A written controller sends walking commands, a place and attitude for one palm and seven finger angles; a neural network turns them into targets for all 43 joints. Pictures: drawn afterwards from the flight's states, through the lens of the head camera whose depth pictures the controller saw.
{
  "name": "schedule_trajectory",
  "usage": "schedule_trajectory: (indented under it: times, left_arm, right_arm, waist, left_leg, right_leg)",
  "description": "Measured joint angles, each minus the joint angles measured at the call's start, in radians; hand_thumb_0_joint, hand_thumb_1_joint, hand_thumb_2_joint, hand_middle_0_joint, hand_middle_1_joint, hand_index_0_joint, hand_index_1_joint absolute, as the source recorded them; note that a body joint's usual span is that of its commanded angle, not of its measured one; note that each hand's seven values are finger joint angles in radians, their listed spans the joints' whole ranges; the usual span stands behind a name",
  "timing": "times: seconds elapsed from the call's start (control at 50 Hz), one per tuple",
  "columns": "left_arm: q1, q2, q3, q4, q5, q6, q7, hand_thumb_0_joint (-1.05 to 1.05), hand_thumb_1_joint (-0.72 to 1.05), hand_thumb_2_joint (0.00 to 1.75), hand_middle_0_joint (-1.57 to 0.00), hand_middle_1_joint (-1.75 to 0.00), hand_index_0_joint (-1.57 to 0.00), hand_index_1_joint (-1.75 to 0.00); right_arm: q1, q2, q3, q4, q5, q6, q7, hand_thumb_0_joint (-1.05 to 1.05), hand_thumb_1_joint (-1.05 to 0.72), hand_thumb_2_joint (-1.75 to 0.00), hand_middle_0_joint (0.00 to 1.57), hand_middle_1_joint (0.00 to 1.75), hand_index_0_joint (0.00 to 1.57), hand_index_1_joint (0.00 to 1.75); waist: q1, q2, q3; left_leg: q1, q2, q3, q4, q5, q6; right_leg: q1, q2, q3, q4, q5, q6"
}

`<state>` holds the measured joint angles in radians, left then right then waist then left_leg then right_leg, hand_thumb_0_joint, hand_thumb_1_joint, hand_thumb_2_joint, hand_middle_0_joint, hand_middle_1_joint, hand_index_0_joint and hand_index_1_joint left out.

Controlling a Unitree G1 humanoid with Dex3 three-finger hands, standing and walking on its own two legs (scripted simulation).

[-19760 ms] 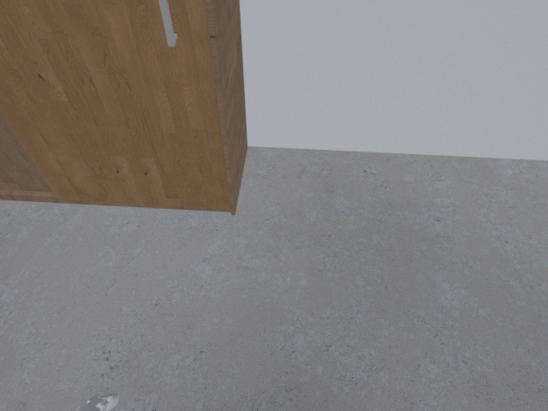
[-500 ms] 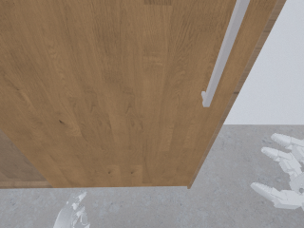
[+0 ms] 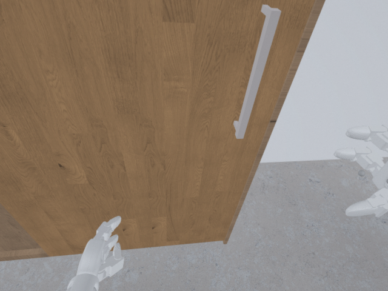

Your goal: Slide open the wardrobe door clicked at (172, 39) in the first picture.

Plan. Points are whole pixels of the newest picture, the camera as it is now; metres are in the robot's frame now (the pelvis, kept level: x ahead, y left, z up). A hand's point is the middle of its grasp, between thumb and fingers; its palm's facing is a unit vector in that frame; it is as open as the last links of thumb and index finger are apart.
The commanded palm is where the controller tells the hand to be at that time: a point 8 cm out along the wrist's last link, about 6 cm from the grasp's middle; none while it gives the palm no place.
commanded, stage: raise the hand with hooked fingers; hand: right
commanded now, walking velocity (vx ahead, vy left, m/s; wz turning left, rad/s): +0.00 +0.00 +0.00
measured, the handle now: (250, 81) +0.51 -0.12 +0.22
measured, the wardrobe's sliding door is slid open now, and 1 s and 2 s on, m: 0.00 0.00 0.00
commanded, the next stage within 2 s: move the hooked fingers beside the handle in 0.66 s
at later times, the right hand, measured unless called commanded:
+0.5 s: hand (364, 151) +0.27 -0.25 +0.24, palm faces -0.02 +0.99 -0.15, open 14.0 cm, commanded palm +0.25 -0.31 +0.24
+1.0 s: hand (366, 142) +0.30 -0.28 +0.23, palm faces +0.07 +0.99 -0.12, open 14.0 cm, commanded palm +0.27 -0.31 +0.24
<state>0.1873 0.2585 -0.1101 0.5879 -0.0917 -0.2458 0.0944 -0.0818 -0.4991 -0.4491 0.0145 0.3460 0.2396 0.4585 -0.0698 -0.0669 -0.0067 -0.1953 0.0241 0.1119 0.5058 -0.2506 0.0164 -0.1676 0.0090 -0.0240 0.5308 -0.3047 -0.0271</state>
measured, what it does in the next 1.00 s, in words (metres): stands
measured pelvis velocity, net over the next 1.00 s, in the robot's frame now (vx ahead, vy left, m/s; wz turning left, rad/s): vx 0.00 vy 0.01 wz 0.00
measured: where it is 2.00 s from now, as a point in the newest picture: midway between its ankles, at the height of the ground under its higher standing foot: outside the picture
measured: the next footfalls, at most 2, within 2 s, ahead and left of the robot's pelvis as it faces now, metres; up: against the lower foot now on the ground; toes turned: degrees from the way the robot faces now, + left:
none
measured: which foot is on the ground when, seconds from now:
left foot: down 0.00-1.00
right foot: down 0.00-1.00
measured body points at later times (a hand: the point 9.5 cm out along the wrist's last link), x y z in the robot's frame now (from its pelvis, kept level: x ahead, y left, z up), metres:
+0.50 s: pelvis +0.00 +0.01 +0.00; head -0.03 +0.02 +0.45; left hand +0.19 +0.24 -0.06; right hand +0.27 -0.31 +0.24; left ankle +0.02 +0.11 -0.74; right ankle -0.01 -0.10 -0.74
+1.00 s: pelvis +0.00 +0.01 +0.00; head -0.02 +0.04 +0.45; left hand +0.20 +0.23 -0.07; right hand +0.29 -0.33 +0.24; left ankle +0.02 +0.11 -0.74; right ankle -0.01 -0.10 -0.74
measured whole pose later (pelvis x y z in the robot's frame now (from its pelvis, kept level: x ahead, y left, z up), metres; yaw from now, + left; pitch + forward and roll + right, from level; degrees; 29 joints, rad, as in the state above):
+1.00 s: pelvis +0.00 +0.01 +0.00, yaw +0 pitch -3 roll +0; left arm 0.21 0.29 -0.09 0.60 -0.11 -0.21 0.09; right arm -0.30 -0.58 -0.49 0.22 0.30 0.32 0.47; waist -0.05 -0.07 -0.01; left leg -0.19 0.02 0.11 0.50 -0.25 0.03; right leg -0.16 0.00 -0.02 0.51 -0.29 -0.01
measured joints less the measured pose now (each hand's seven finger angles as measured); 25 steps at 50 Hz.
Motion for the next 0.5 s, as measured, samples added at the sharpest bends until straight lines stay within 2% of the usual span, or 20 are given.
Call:
schedule_trajectory:
  times: [0.06, 0.16, 0.22, 0.28, 0.34, 0.38, 0.44, 0.5]
  left_arm:
    - [0.008, -0.001, -0.006, 0.008, 0.004, 0.012, 0.001, 0.02, 0.90, 0.90, -0.20, -0.30, -0.21, -0.30]
    - [0.028, -0.002, -0.011, 0.031, 0.004, 0.017, 0.001, 0.02, 0.90, 0.90, -0.20, -0.30, -0.21, -0.30]
    - [0.031, 0.010, -0.009, 0.037, -0.004, 0.025, -0.002, 0.02, 0.90, 0.90, -0.20, -0.30, -0.21, -0.30]
    - [0.028, 0.029, 0.003, 0.026, -0.013, 0.036, -0.010, 0.02, 0.90, 0.90, -0.20, -0.30, -0.21, -0.30]
    - [0.025, 0.050, 0.016, 0.011, -0.020, 0.050, -0.015, 0.02, 0.90, 0.90, -0.20, -0.30, -0.21, -0.30]
    - [0.024, 0.056, 0.022, 0.006, -0.016, 0.053, -0.016, 0.02, 0.90, 0.90, -0.20, -0.30, -0.20, -0.30]
    - [0.030, 0.047, 0.024, 0.004, -0.004, 0.046, -0.012, 0.02, 0.90, 0.90, -0.20, -0.30, -0.20, -0.30]
    - [0.040, 0.029, 0.022, 0.005, 0.003, 0.032, -0.009, 0.02, 0.90, 0.90, -0.20, -0.30, -0.20, -0.30]
  right_arm:
    - [-0.024, -0.008, -0.007, -0.016, -0.009, 0.019, 0.008, -0.01, 0.49, -0.31, 0.30, 1.19, 0.30, 1.19]
    - [-0.099, -0.047, -0.059, -0.006, 0.008, -0.011, 0.021, -0.01, 0.50, -0.30, 0.31, 1.19, 0.31, 1.19]
    - [-0.182, -0.091, -0.080, 0.088, 0.000, 0.016, 0.030, -0.01, 0.50, -0.30, 0.31, 1.19, 0.31, 1.20]
    - [-0.212, -0.122, -0.071, 0.171, -0.015, 0.057, 0.038, -0.01, 0.51, -0.30, 0.30, 1.20, 0.30, 1.20]
    - [-0.177, -0.106, -0.043, 0.170, -0.025, 0.098, 0.060, -0.01, 0.51, -0.30, 0.30, 1.20, 0.30, 1.20]
    - [-0.132, -0.075, -0.030, 0.118, -0.020, 0.100, 0.072, -0.01, 0.50, -0.30, 0.30, 1.20, 0.30, 1.20]
    - [-0.067, -0.027, -0.034, 0.008, -0.001, 0.053, 0.062, -0.01, 0.50, -0.30, 0.30, 1.20, 0.30, 1.20]
    - [-0.050, -0.019, -0.062, -0.051, 0.015, 0.004, 0.030, -0.01, 0.50, -0.30, 0.31, 1.20, 0.31, 1.20]
  waist:
    - [0.001, 0.002, 0.008]
    - [0.005, 0.008, -0.006]
    - [0.009, 0.005, -0.013]
    - [0.018, -0.004, -0.011]
    - [0.025, -0.010, -0.004]
    - [0.029, -0.008, 0.002]
    - [0.032, 0.006, -0.002]
    - [0.029, 0.019, -0.015]
  left_leg:
    - [0.009, 0.000, 0.000, -0.012, 0.007, 0.001]
    - [0.035, -0.005, 0.001, -0.036, 0.015, 0.004]
    - [0.032, -0.004, 0.002, -0.036, 0.016, 0.005]
    - [0.008, -0.001, -0.002, -0.024, 0.016, 0.004]
    - [-0.015, 0.002, -0.009, -0.010, 0.016, 0.003]
    - [-0.018, 0.001, -0.013, -0.005, 0.014, 0.003]
    - [-0.004, -0.005, -0.019, -0.008, 0.011, 0.005]
    - [0.019, -0.012, -0.017, -0.021, 0.009, 0.009]
  right_leg:
    - [0.010, 0.001, 0.000, -0.014, 0.009, 0.000]
    - [0.035, -0.002, 0.001, -0.036, 0.015, 0.003]
    - [0.033, -0.001, 0.002, -0.040, 0.019, 0.004]
    - [0.013, 0.001, -0.001, -0.034, 0.022, 0.004]
    - [-0.004, 0.003, -0.009, -0.028, 0.023, 0.002]
    - [-0.004, 0.002, -0.013, -0.024, 0.020, 0.001]
    - [0.012, -0.003, -0.018, -0.028, 0.015, 0.002]
    - [0.033, -0.010, -0.017, -0.036, 0.011, 0.008]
